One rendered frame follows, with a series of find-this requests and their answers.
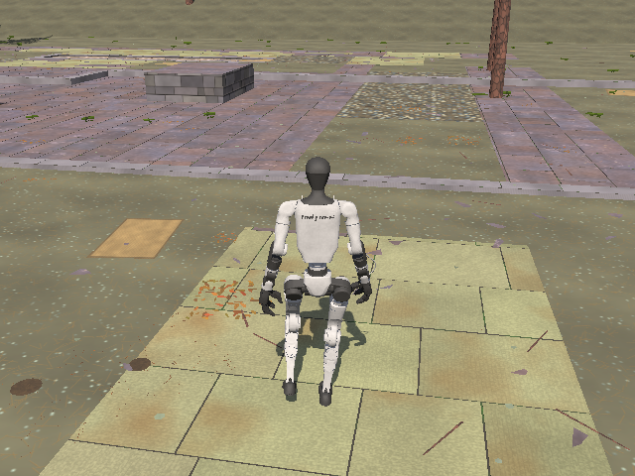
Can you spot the robot left shin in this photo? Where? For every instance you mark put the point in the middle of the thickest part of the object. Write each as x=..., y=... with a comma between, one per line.
x=291, y=349

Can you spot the robot torso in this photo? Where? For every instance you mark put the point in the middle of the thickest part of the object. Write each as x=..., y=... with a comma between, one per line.
x=317, y=229

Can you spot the left robot hand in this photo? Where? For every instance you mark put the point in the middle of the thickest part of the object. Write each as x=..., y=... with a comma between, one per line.
x=264, y=300

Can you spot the right robot hand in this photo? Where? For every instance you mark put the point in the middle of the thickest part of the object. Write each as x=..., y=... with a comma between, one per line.
x=363, y=288

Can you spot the robot left forearm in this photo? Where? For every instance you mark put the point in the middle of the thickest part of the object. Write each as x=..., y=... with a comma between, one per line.
x=272, y=270

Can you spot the left robot upper arm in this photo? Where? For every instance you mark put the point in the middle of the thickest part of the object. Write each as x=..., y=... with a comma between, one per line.
x=286, y=210

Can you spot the robot right forearm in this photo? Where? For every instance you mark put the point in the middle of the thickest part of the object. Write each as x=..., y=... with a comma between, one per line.
x=361, y=266

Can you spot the right robot upper arm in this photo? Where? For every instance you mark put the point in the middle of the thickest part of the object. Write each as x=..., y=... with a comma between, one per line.
x=348, y=210

